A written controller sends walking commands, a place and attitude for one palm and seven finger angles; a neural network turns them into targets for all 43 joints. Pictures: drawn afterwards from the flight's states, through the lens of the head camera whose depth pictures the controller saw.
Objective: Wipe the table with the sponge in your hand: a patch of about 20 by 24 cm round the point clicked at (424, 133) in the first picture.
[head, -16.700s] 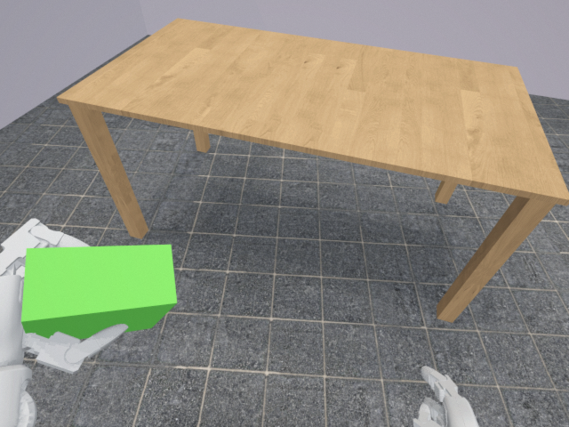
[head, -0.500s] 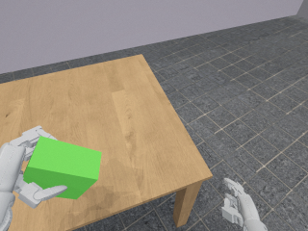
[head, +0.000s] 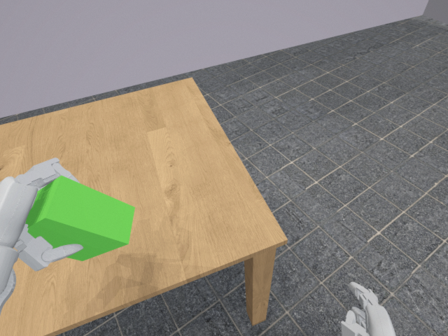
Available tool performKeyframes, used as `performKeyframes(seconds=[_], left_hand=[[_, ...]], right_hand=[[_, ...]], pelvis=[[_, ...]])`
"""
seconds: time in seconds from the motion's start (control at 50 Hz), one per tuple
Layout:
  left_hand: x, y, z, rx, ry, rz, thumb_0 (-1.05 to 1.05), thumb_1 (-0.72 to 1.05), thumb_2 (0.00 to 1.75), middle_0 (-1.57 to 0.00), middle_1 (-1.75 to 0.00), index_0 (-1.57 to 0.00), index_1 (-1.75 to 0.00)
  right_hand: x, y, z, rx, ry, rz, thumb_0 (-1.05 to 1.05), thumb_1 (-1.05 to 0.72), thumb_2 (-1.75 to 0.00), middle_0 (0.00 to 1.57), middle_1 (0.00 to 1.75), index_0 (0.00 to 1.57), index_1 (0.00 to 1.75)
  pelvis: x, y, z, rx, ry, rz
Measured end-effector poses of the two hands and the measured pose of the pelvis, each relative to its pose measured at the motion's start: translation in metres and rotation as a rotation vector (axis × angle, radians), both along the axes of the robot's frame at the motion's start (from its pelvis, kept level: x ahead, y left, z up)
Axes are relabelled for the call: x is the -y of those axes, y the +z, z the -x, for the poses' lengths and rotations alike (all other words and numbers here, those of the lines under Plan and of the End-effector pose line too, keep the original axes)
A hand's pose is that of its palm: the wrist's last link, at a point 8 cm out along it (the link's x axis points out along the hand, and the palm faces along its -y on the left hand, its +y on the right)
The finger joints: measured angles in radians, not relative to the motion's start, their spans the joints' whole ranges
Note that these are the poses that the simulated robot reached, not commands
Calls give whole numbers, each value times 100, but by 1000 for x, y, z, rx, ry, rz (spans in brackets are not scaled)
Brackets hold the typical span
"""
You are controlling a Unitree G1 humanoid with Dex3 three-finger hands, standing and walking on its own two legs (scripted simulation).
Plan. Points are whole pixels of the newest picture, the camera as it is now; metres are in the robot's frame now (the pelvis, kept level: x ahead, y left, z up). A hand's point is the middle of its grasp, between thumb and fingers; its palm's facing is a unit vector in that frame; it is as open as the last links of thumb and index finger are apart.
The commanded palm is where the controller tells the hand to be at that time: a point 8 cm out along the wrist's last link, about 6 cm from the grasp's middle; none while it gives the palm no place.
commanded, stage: turn the palm down, sponge in hand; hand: left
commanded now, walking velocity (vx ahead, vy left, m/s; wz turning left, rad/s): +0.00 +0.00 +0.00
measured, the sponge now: (85, 227) +0.25 +0.25 +0.11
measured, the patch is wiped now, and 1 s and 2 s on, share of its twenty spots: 0.00 0.00 0.00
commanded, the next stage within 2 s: move the sponge above the wiping area in 1.40 s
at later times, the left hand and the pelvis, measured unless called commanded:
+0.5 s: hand (27, 205) +0.25 +0.33 +0.15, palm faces +0.22 -0.25 -0.94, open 10.5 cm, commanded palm +0.22 +0.33 +0.19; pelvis +0.04 +0.04 +0.01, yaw +1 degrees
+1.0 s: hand (13, 216) +0.24 +0.35 +0.14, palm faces +0.08 -0.05 -1.00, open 10.5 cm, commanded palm +0.21 +0.33 +0.19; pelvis +0.02 +0.04 +0.02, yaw +1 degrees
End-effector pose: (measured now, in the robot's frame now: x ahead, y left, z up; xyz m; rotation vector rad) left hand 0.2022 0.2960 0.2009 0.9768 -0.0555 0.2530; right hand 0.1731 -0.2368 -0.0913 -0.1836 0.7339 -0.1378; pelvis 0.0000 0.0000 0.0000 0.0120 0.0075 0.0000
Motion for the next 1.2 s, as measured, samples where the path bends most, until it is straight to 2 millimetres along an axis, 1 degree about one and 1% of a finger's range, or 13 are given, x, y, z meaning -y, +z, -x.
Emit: performKeyframes(seconds=[0.08,0.18,0.24,0.3,0.4,0.52,0.6,0.72,0.8,0.94,1.02,1.12,1.2], left_hand=[[-11,1,4,-2,71,-55,-1,-54,103,-69,-131,-72,-130],[-33,-10,4,-103,194,-112,-1,-53,103,-69,-131,-72,-130],[-37,-17,-1,-149,202,-133,-1,-53,103,-69,-131,-72,-130],[-29,-20,-8,-154,157,-154,-1,-53,103,-69,-130,-72,-130],[-19,-11,-17,-121,101,-220,-1,-53,103,-69,-130,-72,-130],[-47,2,-21,-129,247,-271,-1,-53,103,-69,-130,-72,-130],[-62,-6,-20,-218,334,-273,-1,-53,103,-69,-130,-72,-130],[-42,-28,-20,-328,225,-308,-1,-53,103,-69,-130,-72,-130],[-29,-26,-22,-303,149,-394,-1,-53,103,-69,-130,-72,-129],[-48,-2,-20,-236,307,-458,0,-53,103,-69,-130,-72,-129],[-49,-10,-16,-317,375,-442,0,-53,103,-69,-130,-72,-129],[-25,-37,-15,-440,261,-426,0,-53,103,-69,-130,-72,-129],[-6,-36,-15,-393,148,-467,0,-53,103,-69,-130,-72,-129]], right_hand=[[4,-2,-4,-38,-7,23,1,-90,-90,20,30,20,30],[-4,-1,-22,-49,4,44,1,-90,-90,20,30,20,30],[-16,5,-39,-23,17,41,1,-90,-90,20,30,20,30],[-32,12,-58,15,38,30,1,-90,-90,20,30,20,30],[-59,25,-83,67,75,-13,1,-90,-90,20,30,20,30],[-84,34,-98,69,119,-64,1,-90,-90,20,30,20,30],[-92,36,-99,54,146,-68,1,-90,-90,20,30,21,30],[-98,35,-94,36,175,-47,1,-90,-90,20,30,20,30],[-99,32,-88,15,186,-42,1,-90,-90,20,30,20,30],[-96,27,-82,-11,184,-78,1,-90,-90,20,30,20,30],[-90,27,-85,2,182,-93,1,-90,-90,20,30,20,30],[-83,32,-91,37,186,-78,1,-90,-90,20,30,20,30],[-78,39,-93,59,190,-51,1,-90,-90,20,30,20,30]], pelvis=[[-7,0,-12,-13,-1,2],[-17,2,-24,-29,10,3],[-23,4,-30,-38,15,6],[-29,6,-36,-43,18,10],[-38,9,-43,-42,15,17],[-45,14,-44,-23,15,22],[-48,17,-39,-10,25,22],[-52,20,-32,11,24,20],[-50,21,-29,23,18,17],[-44,23,-25,35,14,14],[-42,24,-22,38,21,11],[-38,24,-19,41,20,6],[-33,24,-20,51,8,6]])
